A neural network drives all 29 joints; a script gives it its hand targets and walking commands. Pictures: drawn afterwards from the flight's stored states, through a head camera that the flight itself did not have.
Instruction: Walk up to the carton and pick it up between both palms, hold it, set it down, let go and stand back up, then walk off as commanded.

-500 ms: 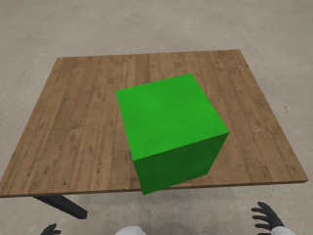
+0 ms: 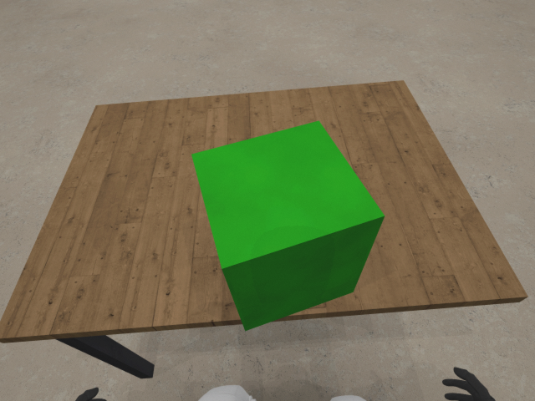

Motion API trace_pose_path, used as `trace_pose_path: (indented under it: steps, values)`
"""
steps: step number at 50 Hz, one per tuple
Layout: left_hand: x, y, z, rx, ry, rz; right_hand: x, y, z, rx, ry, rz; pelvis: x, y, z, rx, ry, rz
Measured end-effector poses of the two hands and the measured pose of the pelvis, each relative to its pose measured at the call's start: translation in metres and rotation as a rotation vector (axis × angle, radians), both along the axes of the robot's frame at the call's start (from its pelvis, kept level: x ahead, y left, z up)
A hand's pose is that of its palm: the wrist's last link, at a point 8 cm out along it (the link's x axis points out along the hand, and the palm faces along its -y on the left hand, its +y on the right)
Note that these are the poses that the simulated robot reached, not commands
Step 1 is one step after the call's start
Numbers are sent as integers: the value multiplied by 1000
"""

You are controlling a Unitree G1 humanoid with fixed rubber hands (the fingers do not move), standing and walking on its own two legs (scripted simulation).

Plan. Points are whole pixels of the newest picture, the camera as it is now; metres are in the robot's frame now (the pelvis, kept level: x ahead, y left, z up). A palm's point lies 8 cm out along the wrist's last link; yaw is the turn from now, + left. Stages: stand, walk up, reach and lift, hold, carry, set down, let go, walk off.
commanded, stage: walk up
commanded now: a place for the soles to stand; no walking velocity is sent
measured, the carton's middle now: (280, 230) +0.36 -0.01 +0.01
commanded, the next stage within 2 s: reach and lift in 0.02 s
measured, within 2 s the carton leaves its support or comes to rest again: neither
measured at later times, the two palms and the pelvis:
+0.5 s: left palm out of the picture +0.10 +0.24 -0.08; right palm (519, 391) +0.13 -0.33 -0.07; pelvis -0.03 -0.05 +0.00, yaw +2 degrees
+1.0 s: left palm (123, 379) +0.14 +0.22 -0.02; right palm (489, 381) +0.14 -0.28 -0.04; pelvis -0.02 -0.02 +0.02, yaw +0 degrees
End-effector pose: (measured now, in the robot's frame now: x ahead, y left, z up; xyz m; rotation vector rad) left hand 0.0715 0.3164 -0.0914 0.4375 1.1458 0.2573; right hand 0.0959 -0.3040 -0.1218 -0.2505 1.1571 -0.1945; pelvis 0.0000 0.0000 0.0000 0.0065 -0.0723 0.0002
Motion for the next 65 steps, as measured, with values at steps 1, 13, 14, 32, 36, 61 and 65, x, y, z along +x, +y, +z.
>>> trace_pose_path:
  steps: [1, 13, 14, 32, 36, 61, 65]
  values:
    - [1, 0, 0, 1, -3, 0, -2, 0, 0, -1, 0, -2, -1, 0, 0, 1, 0, -3]
    - [102, -67, -2, -119, -130, -28, 50, 11, 0, 46, -243, 103, -33, -19, -19, -19, 6, 12]
    - [100, -72, -2, -118, -125, -20, 52, 10, 4, 49, -263, 105, -34, -21, -18, -21, 2, 11]
    - [23, -81, 30, -144, -304, 131, 29, -9, 64, 10, -393, 195, -39, -61, 6, 24, -63, 56]
    - [38, -90, 43, -170, -376, 92, 25, 12, 62, 66, -425, 163, -37, -59, 7, 31, -89, 59]
    - [89, -129, 70, -226, -558, 25, 78, 19, 95, 181, -528, 170, 3, -21, 25, 2, 4, -10]
    - [94, -145, 71, -246, -609, 32, 90, 19, 99, 195, -562, 180, 12, -29, 25, -2, 19, 4]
